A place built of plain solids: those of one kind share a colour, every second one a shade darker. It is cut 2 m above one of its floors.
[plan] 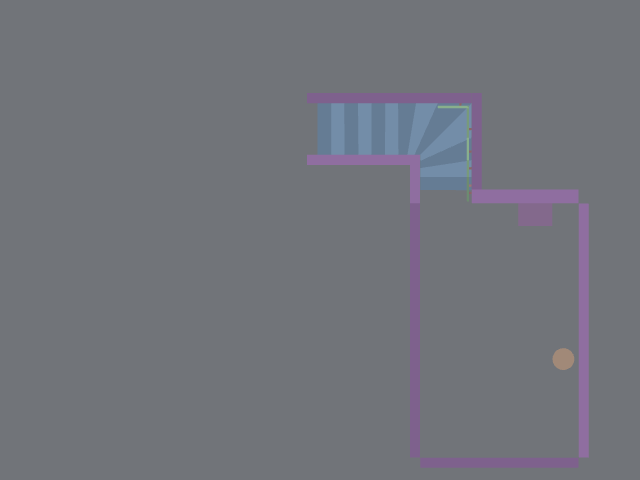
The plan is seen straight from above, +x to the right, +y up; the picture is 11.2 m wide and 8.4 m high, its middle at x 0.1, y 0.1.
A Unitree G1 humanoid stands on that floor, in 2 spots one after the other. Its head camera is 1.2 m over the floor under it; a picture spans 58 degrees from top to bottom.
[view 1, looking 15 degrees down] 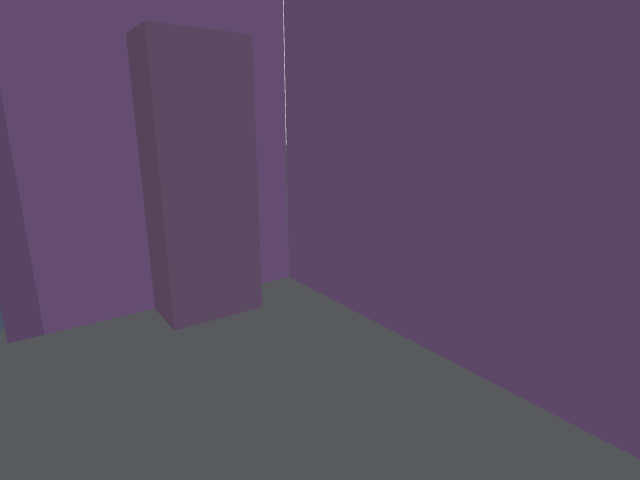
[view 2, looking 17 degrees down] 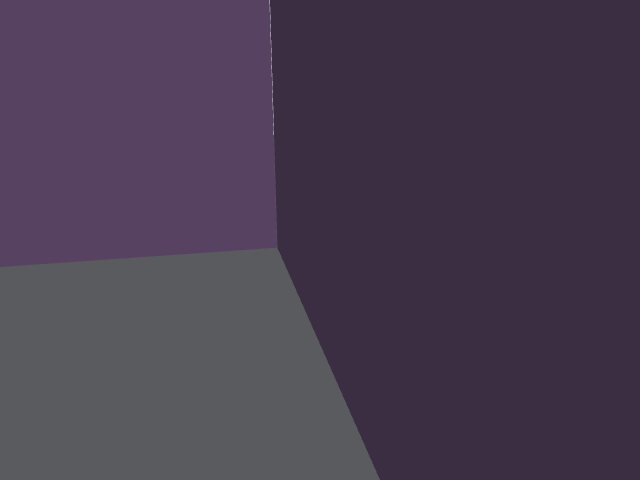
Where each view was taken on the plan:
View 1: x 2.88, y -2.09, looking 54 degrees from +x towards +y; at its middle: wall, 3.07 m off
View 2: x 2.31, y -0.03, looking -103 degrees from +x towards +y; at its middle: wall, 2.13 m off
